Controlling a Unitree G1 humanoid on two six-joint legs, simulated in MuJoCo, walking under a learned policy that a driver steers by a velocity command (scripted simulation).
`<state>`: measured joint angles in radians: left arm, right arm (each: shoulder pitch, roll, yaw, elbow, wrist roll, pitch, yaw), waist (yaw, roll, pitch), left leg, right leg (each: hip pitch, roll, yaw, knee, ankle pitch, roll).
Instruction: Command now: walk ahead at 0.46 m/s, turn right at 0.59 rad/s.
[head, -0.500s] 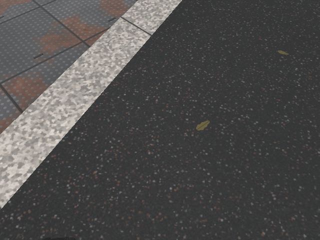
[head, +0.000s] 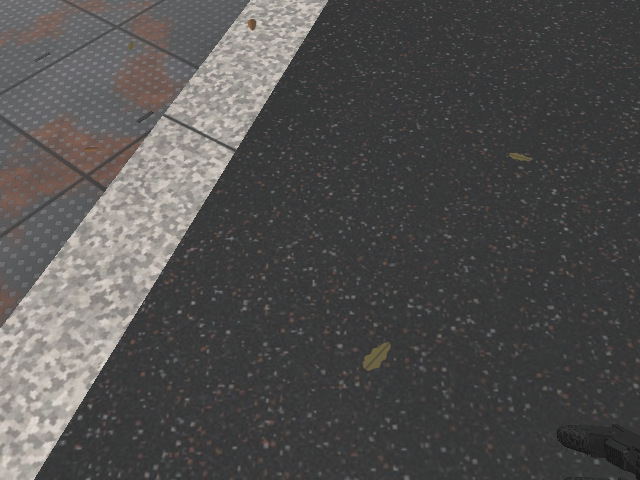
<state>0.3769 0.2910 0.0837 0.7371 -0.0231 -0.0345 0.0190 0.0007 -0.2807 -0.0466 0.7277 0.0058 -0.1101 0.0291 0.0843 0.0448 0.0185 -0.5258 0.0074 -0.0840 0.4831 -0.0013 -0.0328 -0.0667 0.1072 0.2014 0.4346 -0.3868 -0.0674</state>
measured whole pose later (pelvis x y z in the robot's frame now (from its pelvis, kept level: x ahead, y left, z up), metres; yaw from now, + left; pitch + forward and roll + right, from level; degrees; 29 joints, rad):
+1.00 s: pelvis +0.16 +0.07 +0.01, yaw +19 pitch +2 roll -3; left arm 0.12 0.32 0.09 0.72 0.00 0.01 0.05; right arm 0.18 -0.31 -0.06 0.68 0.01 0.03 -0.02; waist -0.01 -0.02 0.05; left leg -0.30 -0.06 -0.09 0.45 -0.19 0.06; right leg -0.52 0.01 0.07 1.00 -0.37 0.09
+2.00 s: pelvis +0.28 +0.25 +0.01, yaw +54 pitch +2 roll -2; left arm 0.07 0.31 0.06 0.68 0.01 -0.10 -0.03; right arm 0.41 -0.27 -0.04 0.70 0.02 -0.05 -0.01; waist -0.06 -0.04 0.03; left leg -0.08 -0.07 -0.11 0.31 -0.26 0.08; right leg -0.68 -0.05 0.06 0.74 -0.01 0.05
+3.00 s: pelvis +0.52 +0.74 +0.01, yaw +64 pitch +1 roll +1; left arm 0.14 0.32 0.05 0.76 0.00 -0.05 -0.01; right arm 0.36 -0.27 -0.06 0.79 0.00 -0.07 0.02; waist -0.06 -0.05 0.02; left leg -0.11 -0.07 0.03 0.26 -0.17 0.07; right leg -0.64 -0.12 0.06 0.79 -0.06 0.01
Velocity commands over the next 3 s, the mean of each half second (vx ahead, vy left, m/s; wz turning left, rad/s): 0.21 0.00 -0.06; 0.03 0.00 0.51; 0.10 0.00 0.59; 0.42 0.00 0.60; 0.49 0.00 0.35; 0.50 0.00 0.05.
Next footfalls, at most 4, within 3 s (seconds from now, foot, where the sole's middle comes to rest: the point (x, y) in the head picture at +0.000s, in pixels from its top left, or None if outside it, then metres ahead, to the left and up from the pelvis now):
0.04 left None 0.20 0.13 -0.77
0.42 right None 0.23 -0.11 -0.77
0.74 left None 0.20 0.16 -0.77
1.24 right None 0.28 -0.05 -0.77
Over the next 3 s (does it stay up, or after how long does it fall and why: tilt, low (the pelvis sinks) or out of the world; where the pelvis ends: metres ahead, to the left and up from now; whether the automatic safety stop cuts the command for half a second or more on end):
stays up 0.52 0.74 0.01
